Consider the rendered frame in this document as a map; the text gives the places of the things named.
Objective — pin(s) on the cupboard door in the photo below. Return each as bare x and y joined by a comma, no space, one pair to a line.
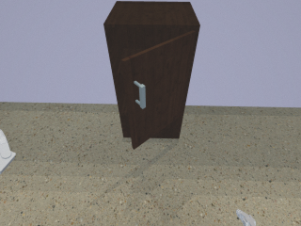
163,69

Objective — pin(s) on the robot right hand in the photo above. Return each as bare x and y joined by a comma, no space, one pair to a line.
247,220

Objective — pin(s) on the handle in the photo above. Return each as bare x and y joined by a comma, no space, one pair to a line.
142,95

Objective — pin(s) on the robot left hand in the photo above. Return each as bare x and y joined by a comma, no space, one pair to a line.
6,155

